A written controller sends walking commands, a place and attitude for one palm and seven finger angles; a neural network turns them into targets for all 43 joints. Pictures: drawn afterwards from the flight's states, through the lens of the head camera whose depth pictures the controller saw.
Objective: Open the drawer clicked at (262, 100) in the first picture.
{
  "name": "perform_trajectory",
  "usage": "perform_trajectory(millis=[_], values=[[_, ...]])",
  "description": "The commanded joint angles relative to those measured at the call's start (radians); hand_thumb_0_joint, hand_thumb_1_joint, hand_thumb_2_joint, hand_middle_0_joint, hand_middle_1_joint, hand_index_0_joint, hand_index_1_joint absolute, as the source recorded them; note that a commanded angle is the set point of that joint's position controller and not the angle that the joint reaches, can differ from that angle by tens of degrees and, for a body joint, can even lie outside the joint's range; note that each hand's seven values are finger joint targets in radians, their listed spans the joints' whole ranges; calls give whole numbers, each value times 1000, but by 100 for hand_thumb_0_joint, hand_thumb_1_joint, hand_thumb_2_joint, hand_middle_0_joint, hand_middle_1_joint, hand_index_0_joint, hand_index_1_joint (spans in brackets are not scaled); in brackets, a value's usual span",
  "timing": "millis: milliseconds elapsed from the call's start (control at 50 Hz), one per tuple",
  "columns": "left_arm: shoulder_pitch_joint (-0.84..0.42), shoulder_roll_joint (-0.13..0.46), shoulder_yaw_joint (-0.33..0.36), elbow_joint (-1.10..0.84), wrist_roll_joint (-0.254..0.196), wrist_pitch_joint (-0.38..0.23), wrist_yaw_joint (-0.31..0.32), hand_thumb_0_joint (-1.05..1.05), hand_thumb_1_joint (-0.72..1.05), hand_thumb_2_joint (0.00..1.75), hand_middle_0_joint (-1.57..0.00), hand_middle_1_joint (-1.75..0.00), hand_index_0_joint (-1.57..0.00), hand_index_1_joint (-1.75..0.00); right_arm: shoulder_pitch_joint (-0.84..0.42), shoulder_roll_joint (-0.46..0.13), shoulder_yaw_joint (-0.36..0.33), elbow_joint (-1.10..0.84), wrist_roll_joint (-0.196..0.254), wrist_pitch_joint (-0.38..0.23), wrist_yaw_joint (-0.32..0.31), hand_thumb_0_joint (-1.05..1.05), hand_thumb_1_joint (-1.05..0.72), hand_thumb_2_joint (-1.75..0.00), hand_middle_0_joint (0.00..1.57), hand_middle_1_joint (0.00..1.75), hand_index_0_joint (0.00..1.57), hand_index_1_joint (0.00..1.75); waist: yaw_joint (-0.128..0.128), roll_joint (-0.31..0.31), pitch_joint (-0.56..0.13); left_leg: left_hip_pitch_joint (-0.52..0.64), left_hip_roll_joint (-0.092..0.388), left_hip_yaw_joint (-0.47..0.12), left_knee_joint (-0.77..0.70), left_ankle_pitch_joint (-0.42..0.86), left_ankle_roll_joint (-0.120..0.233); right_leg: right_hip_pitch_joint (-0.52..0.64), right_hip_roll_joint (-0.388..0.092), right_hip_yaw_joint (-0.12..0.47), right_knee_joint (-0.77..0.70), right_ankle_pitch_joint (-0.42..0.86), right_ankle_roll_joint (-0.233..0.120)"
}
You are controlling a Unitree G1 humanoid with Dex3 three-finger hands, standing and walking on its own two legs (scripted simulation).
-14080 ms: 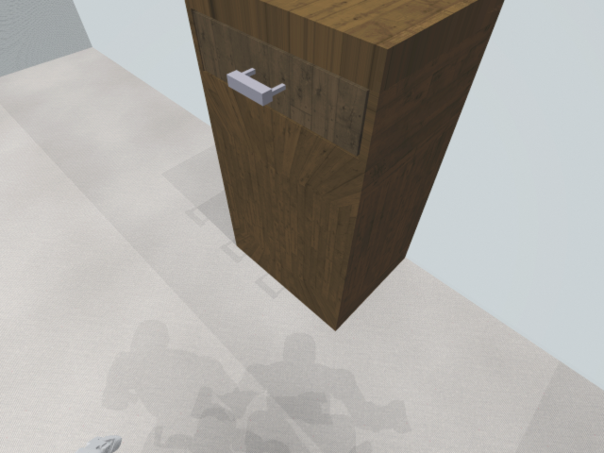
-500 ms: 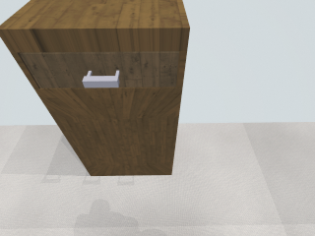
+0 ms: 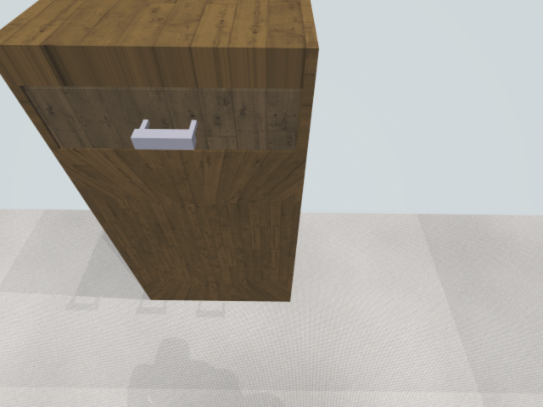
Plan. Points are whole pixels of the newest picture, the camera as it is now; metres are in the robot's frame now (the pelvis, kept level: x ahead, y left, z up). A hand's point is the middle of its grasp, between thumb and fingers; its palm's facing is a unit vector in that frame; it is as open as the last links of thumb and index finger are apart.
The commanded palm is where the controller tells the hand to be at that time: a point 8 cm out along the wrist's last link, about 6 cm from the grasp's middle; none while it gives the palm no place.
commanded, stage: raise the hand with hooked fingers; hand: left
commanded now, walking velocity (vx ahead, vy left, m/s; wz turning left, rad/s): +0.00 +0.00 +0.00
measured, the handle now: (167, 131) +0.56 +0.24 +0.08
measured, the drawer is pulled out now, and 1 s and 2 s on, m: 0.00 0.00 0.00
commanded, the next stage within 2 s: move the hooked fingers above the handle in 1.86 s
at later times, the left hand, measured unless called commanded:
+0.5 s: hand (119, 388) +0.15 +0.22 -0.02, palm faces +0.05 -0.08 -1.00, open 9.2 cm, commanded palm +0.15 +0.22 +0.05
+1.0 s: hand (86, 294) +0.23 +0.25 +0.09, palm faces +0.12 -0.07 -0.99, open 12.2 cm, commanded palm +0.20 +0.24 +0.16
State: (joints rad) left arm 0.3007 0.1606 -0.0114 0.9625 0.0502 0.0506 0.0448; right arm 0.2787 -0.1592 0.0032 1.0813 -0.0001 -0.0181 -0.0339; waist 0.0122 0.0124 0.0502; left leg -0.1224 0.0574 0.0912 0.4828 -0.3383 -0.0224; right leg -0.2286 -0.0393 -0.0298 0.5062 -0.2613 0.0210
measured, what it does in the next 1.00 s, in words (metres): stands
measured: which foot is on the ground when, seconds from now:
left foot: down 0.00-1.00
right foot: down 0.00-1.00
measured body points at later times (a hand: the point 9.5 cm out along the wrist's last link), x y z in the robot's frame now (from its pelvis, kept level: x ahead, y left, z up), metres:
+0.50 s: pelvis -0.04 -0.03 -0.03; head -0.01 -0.05 +0.42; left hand +0.14 +0.22 +0.03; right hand +0.23 -0.23 -0.10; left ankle -0.05 +0.13 -0.74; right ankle +0.00 -0.13 -0.74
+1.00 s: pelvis -0.03 +0.00 +0.00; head -0.01 -0.04 +0.45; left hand +0.21 +0.25 +0.15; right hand +0.17 -0.22 -0.12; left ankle -0.05 +0.13 -0.74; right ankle +0.00 -0.13 -0.74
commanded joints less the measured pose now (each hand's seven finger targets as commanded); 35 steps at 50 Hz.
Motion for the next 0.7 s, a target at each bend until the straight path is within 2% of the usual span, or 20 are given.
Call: perform_trajectory(millis=[0,20,40,60,80,100,120,140,160,200,240,280,300,340,400,440,460,500,580,680], values=[[19,162,-34,-946,149,13,172,0,83,87,-21,-34,-21,-34,-111,-139,-55,-329,66,-294,-75,0,-90,-90,20,30,20,30,8,270,-245,51,1,-64,-103,626,16,-47,35,-35,112,68,-61],[9,86,-100,-978,219,21,165,0,81,86,-21,-36,-21,-36,-108,-152,-40,-337,53,-309,-71,0,-90,-90,20,30,20,30,-7,168,-145,-19,-3,-49,-75,553,23,-85,35,-47,64,107,-48],[-67,197,-45,-1050,306,8,184,0,78,85,-21,-37,-21,-37,-163,-189,-47,-392,31,-310,-65,0,-90,-90,20,30,20,30,-12,72,-63,-104,-26,-80,-33,404,29,-119,36,4,16,135,-60],[-21,239,-19,-1037,416,-3,204,0,76,84,-21,-39,-21,-39,-134,-211,-50,-411,-1,-292,-58,0,-90,-90,20,30,20,30,-20,-22,-124,-141,-42,-72,1,336,38,-137,38,0,21,112,-61],[61,220,-24,-1014,516,-4,225,0,74,83,-21,-40,-21,-40,-140,-200,-55,-451,-22,-270,-48,0,-90,-90,20,30,20,30,0,-109,-124,-196,-55,-72,24,284,37,-168,44,-2,26,48,-62],[162,204,-26,-994,606,0,241,0,71,82,-21,-42,-21,-42,-155,-200,-68,-502,-28,-251,-30,0,-90,-90,20,30,20,30,39,-88,-144,-227,-69,-65,35,266,30,-146,46,22,31,6,-67],[256,205,-18,-951,706,-7,266,0,69,81,-22,-43,-22,-43,-162,-194,-76,-529,-38,-216,-11,0,-90,-90,20,30,20,30,67,-134,-167,-266,-73,-52,51,244,20,-147,53,26,51,-31,-73],[344,163,-48,-902,785,-14,284,0,67,80,-22,-45,-22,-45,-187,-194,-81,-556,-49,-177,10,0,-90,-90,20,30,20,30,86,-188,-103,-332,-74,-49,58,193,14,-179,58,39,54,-59,-77],[373,148,-69,-900,850,-30,295,0,64,79,-22,-47,-22,-47,-206,-197,-84,-583,-57,-137,33,0,-90,-90,20,30,20,30,96,-212,-74,-367,-76,-41,70,158,13,-195,54,63,53,-56,-82],[359,203,-20,-965,940,-72,316,0,60,77,-22,-50,-22,-50,-254,-197,-81,-630,-53,-71,68,0,-90,-90,20,30,20,30,125,-213,-101,-405,-85,-34,92,131,16,-171,47,100,74,-25,-90],[256,265,25,-1063,1014,-102,346,0,55,75,-22,-53,-22,-53,-280,-188,-76,-671,-54,-33,81,0,-90,-90,20,30,20,30,128,-159,-197,-391,-99,-22,118,107,26,-149,39,112,101,-20,-86],[156,325,79,-1125,1070,-116,385,0,50,73,-23,-55,-23,-55,-287,-177,-74,-689,-62,-10,82,0,-90,-90,20,30,20,30,119,-95,-242,-362,-110,-21,151,100,31,-179,42,143,111,-20,-87],[69,359,108,-1170,1085,-119,407,0,48,72,-23,-57,-23,-57,-280,-175,-77,-688,-67,4,78,0,-90,-90,20,30,20,30,106,-86,-261,-352,-116,-30,170,78,34,-203,42,150,113,-57,-84],[-62,360,108,-1220,1061,-117,441,0,43,70,-23,-60,-23,-60,-272,-160,-84,-696,-70,9,63,0,-90,-90,20,30,20,30,69,-36,-290,-298,-117,-30,201,43,43,-245,30,159,93,-111,-75],[-270,410,115,-1299,1039,-132,463,0,36,67,-24,-64,-24,-64,-275,-154,-79,-678,-81,2,39,0,-90,-90,20,30,20,30,25,12,-339,-224,-117,-47,244,50,48,-290,25,160,88,-127,-69],[-266,394,92,-1240,1022,-120,450,0,32,65,-24,-68,-24,-68,-278,-152,-76,-664,-82,-4,30,0,-90,-90,20,30,20,30,15,22,-331,-201,-113,-42,236,63,49,-275,23,134,76,-98,-64],[-276,385,73,-1234,1011,-108,433,0,29,64,-24,-69,-24,-69,-290,-153,-69,-662,-79,-4,27,0,-90,-90,20,30,20,30,18,48,-325,-200,-109,-43,220,79,48,-253,25,108,79,-62,-63],[-292,369,49,-1192,988,-67,391,0,25,62,-25,-72,-25,-72,-313,-152,-56,-657,-72,0,18,0,-90,-90,20,30,20,30,20,26,-310,-217,-101,-46,179,88,49,-187,26,74,69,-19,-55],[-204,379,44,-1161,951,-5,269,0,15,58,-25,-78,-25,-78,-330,-155,-40,-649,-53,8,5,0,-90,-90,20,30,20,30,74,-36,-273,-231,-89,-36,78,139,44,-37,23,46,36,80,-48],[-158,429,103,-1201,930,-18,169,0,4,53,-26,-86,-26,-86,-319,-160,-28,-641,-45,18,13,0,-90,-90,20,30,20,30,106,-65,-222,-208,-77,-31,-7,184,42,53,18,35,-11,104,-47]])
